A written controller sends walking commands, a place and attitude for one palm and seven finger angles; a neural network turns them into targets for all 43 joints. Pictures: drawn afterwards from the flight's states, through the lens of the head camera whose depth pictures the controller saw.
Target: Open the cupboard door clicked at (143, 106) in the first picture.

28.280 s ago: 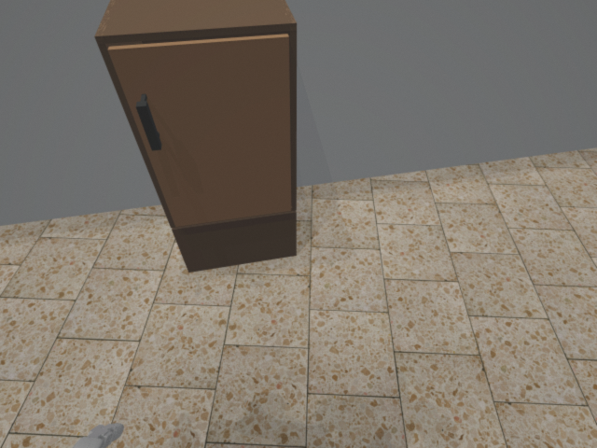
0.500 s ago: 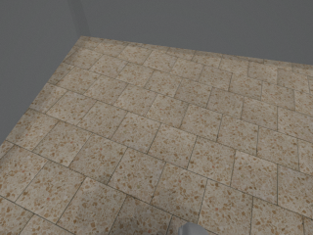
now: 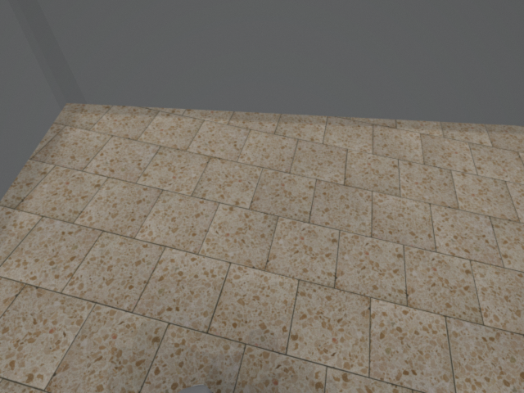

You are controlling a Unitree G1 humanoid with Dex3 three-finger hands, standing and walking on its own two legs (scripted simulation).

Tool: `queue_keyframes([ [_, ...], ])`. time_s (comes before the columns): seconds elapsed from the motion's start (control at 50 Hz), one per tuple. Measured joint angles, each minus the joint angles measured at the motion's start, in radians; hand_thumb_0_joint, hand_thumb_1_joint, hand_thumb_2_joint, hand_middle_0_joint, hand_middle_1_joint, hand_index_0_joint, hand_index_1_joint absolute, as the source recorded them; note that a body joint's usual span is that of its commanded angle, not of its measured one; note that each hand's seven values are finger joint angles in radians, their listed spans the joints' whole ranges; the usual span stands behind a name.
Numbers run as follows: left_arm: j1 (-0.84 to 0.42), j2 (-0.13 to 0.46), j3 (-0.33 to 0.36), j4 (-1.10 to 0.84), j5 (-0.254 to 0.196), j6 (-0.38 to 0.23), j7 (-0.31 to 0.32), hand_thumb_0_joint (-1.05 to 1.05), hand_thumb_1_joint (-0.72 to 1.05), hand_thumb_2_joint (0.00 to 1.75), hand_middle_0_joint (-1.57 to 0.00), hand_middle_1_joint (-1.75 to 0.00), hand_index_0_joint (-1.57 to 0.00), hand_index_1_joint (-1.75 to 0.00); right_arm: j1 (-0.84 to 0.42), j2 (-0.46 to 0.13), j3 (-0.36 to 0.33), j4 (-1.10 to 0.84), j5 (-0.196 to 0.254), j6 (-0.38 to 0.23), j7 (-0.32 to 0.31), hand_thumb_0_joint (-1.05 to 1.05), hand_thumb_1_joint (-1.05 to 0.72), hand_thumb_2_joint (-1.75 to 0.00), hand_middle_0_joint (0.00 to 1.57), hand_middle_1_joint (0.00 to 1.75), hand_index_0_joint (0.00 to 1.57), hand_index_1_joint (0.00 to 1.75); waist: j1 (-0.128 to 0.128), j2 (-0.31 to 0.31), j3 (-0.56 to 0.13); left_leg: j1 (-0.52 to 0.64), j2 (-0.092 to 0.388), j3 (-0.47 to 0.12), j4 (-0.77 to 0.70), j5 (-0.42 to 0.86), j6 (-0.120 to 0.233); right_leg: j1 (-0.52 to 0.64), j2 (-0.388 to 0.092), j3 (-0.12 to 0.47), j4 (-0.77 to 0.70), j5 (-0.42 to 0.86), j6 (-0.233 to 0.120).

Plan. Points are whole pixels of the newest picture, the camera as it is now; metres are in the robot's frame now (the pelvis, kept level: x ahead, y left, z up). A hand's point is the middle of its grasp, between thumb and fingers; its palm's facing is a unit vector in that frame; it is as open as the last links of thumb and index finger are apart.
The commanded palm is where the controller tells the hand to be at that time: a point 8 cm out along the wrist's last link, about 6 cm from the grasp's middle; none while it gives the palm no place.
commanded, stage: turn to face it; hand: left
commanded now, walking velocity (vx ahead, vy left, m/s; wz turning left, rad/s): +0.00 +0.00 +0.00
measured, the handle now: out of the picture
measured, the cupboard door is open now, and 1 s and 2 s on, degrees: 42 42 42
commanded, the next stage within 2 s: none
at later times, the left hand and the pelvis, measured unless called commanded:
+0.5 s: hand (169, 351) +0.21 +0.17 -0.15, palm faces +0.23 -0.95 -0.22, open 7.3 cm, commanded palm none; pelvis +0.15 -0.03 +0.01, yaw +14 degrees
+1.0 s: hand (155, 373) +0.17 +0.19 -0.15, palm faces +0.51 -0.79 -0.34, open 7.4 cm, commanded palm none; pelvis +0.20 -0.06 -0.01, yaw +32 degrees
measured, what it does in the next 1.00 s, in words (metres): walks ahead, turning left: left foot, then right foot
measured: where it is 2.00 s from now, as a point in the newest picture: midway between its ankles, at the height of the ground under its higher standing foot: (283, 392)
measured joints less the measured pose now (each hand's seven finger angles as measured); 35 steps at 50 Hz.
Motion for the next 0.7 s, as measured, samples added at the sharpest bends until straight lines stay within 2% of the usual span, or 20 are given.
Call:
queue_keyframes([
  [0.02, 0.02, -0.005, -0.001, 0.003, -0.001, 0.002, 0.0, 0.01, 0.93, 0.89, -0.2, -0.29, -0.21, -0.3, -0.003, -0.006, 0.002, -0.007, -0.002, -0.011, -0.001, 0.0, -0.91, -0.9, 0.19, 0.3, 0.2, 0.3, 0.007, 0.012, -0.008, 0.026, -0.002, -0.002, -0.047, 0.029, 0.014, -0.002, 0.005, 0.005, 0.045, -0.038, 0.005],
  [0.04, 0.029, -0.004, -0.002, 0.01, -0.003, 0.007, 0.0, 0.01, 0.93, 0.89, -0.2, -0.29, -0.21, -0.3, -0.012, -0.002, 0.002, -0.007, -0.008, -0.021, -0.005, 0.0, -0.91, -0.9, 0.19, 0.3, 0.2, 0.3, 0.007, 0.006, -0.01, 0.021, -0.007, 0.004, -0.015, 0.038, 0.033, -0.031, -0.006, 0.007, 0.137, -0.076, 0.002],
  [0.08, 0.028, 0.004, -0.004, 0.022, -0.003, 0.02, 0.007, 0.01, 0.92, 0.89, -0.2, -0.29, -0.2, -0.3, -0.02, 0.014, 0.008, -0.014, -0.014, -0.025, -0.013, 0.0, -0.91, -0.9, 0.19, 0.3, 0.2, 0.3, 0.005, -0.015, -0.005, 0.032, -0.019, 0.027, 0.045, -0.026, 0.057, -0.126, -0.019, 0.024, 0.4, -0.152, -0.002],
  [0.12, 0.005, 0.007, -0.005, 0.024, 0.002, 0.03, 0.011, 0.01, 0.92, 0.89, -0.2, -0.29, -0.2, -0.3, -0.001, 0.026, 0.015, -0.017, -0.014, -0.025, -0.022, 0.0, -0.91, -0.9, 0.2, 0.3, 0.2, 0.3, -0.006, -0.015, -0.008, 0.056, -0.031, 0.022, 0.032, -0.058, 0.062, -0.221, -0.027, 0.011, 0.582, -0.154, 0.006],
  [0.14, -0.016, 0.006, -0.006, 0.018, 0.003, 0.033, 0.011, 0.01, 0.92, 0.89, -0.2, -0.29, -0.2, -0.3, 0.013, 0.029, 0.015, -0.014, -0.011, -0.025, -0.029, 0.0, -0.91, -0.9, 0.2, 0.3, 0.2, 0.3, -0.01, -0.009, -0.006, 0.072, -0.038, 0.011, 0.008, -0.051, 0.053, -0.256, -0.037, 0.001, 0.612, -0.139, 0.015],
  [0.18, -0.061, -0.001, -0.009, -0.008, 0.002, 0.033, 0.01, 0.01, 0.92, 0.89, -0.2, -0.29, -0.2, -0.3, 0.036, 0.018, 0.006, 0.001, -0.005, -0.022, -0.047, -0.01, -0.94, -0.9, 0.2, 0.3, 0.2, 0.3, -0.012, 0.005, 0.004, 0.101, -0.054, -0.013, -0.044, -0.035, 0.053, -0.296, -0.056, -0.008, 0.562, -0.106, 0.034],
  [0.22, -0.104, -0.011, -0.011, -0.04, -0.001, 0.031, 0.008, 0.01, 0.92, 0.89, -0.2, -0.29, -0.2, -0.3, 0.056, 0.001, 0.008, 0.02, -0.005, -0.007, -0.046, -0.01, -0.95, -0.9, 0.2, 0.3, 0.2, 0.3, -0.014, 0.023, 0.013, 0.12, -0.063, -0.042, -0.076, -0.026, 0.053, -0.306, -0.064, -0.009, 0.444, -0.076, 0.047],
  [0.3, -0.158, -0.017, -0.011, -0.095, -0.004, 0.023, 0.009, 0.01, 0.91, 0.89, -0.2, -0.29, -0.2, -0.3, 0.091, -0.012, 0.005, 0.051, 0.002, 0.039, -0.039, -0.01, -0.94, -0.9, 0.2, 0.3, 0.2, 0.3, -0.021, 0.035, 0.017, 0.13, -0.078, -0.095, -0.053, -0.058, 0.028, -0.255, -0.065, -0.012, 0.181, 0.074, 0.062],
  [0.32, -0.159, -0.012, -0.009, -0.108, -0.001, 0.019, 0.011, 0.01, 0.91, 0.89, -0.2, -0.29, -0.2, -0.3, 0.101, -0.011, 0.003, 0.053, 0.006, 0.05, -0.036, -0.01, -0.94, -0.9, 0.2, 0.3, 0.2, 0.3, -0.02, 0.021, 0.007, 0.122, -0.09, -0.099, -0.026, -0.079, 0.02, -0.233, -0.076, -0.011, 0.123, 0.094, 0.045],
  [0.36, -0.168, -0.019, -0.008, -0.115, 0.005, 0.022, 0.018, 0.01, 0.91, 0.89, -0.2, -0.29, -0.2, -0.3, 0.093, -0.022, -0.008, 0.061, 0.009, 0.078, -0.03, 0.0, -0.93, -0.9, 0.2, 0.3, 0.2, 0.3, -0.025, 0.033, 0.007, 0.076, -0.084, -0.102, 0.122, -0.226, 0.015, -0.227, -0.078, -0.037, 0.151, 0.063, 0.011],
  [0.4, -0.169, -0.027, -0.012, -0.122, 0.007, 0.029, 0.023, 0.01, 0.91, 0.89, -0.2, -0.29, -0.2, -0.3, 0.083, -0.031, -0.021, 0.058, 0.01, 0.096, -0.025, 0.0, -0.92, -0.9, 0.2, 0.3, 0.2, 0.3, -0.035, 0.036, 0.009, 0.01, -0.084, -0.089, 0.325, -0.295, 0.009, -0.196, -0.091, -0.071, 0.139, 0.046, 0.001],
  [0.44, -0.163, -0.031, -0.013, -0.128, 0.007, 0.033, 0.03, 0.01, 0.91, 0.89, -0.2, -0.29, -0.2, -0.3, 0.067, -0.037, -0.027, 0.05, 0.01, 0.105, -0.021, 0.0, -0.92, -0.9, 0.2, 0.3, 0.2, 0.3, -0.038, 0.025, 0.01, -0.034, -0.076, -0.063, 0.449, -0.297, -0.002, -0.161, -0.104, -0.097, 0.104, 0.049, 0.003],
  [0.5, -0.148, -0.028, -0.014, -0.13, 0.008, 0.034, 0.035, 0.01, 0.91, 0.89, -0.2, -0.29, -0.2, -0.3, 0.035, -0.039, -0.026, 0.024, 0.011, 0.107, -0.014, 0.0, -0.92, -0.9, 0.19, 0.3, 0.2, 0.3, -0.035, -0.003, 0.019, -0.042, -0.063, -0.026, 0.411, -0.281, -0.015, -0.118, -0.126, -0.132, 0.063, 0.049, 0.005],
  [0.6, -0.124, -0.001, -0.004, -0.134, 0.008, 0.035, 0.033, 0.0, 0.92, 0.89, -0.2, -0.29, -0.21, -0.3, -0.031, -0.049, -0.02, -0.03, 0.011, 0.095, -0.005, 0.0, -0.92, -0.9, 0.19, 0.3, 0.2, 0.3, -0.014, -0.03, 0.051, 0.014, -0.063, 0.016, 0.144, -0.183, -0.009, -0.095, -0.157, -0.194, 0.109, -0.006, 0.022],
  [0.64, -0.098, 0.01, -0.001, -0.135, 0.003, 0.042, 0.029, 0.0, 0.92, 0.89, -0.2, -0.3, -0.21, -0.3, -0.048, -0.066, -0.019, -0.061, 0.006, 0.084, 0.0, 0.0, -0.91, -0.9, 0.19, 0.3, 0.2, 0.3, -0.009, -0.02, 0.05, 0.063, -0.064, 0.022, 0.011, -0.029, 0.013, -0.119, -0.166, -0.212, 0.201, -0.056, 0.035],
  [0.66, -0.092, 0.019, 0.001, -0.133, -0.001, 0.051, 0.027, 0.0, 0.92, 0.89, -0.2, -0.3, -0.21, -0.3, -0.057, -0.07, -0.022, -0.074, 0.002, 0.074, 0.0, 0.0, -0.91, -0.9, 0.19, 0.3, 0.2, 0.3, -0.013, -0.016, 0.047, 0.049, -0.066, 0.012, 0.023, -0.004, 0.037, -0.157, -0.168, -0.194, 0.299, -0.114, 0.056],
  [0.7, -0.098, 0.043, 0.006, -0.129, -0.001, 0.083, 0.032, 0.01, 0.92, 0.89, -0.2, -0.29, -0.21, -0.3, -0.073, -0.067, -0.019, -0.09, 0.0, 0.066, -0.005, 0.0, -0.91, -0.9, 0.19, 0.3, 0.2, 0.3, -0.011, -0.026, 0.055, 0.026, -0.076, -0.003, 0.08, -0.06, 0.067, -0.246, -0.143, -0.093, 0.514, -0.213, 0.076],
])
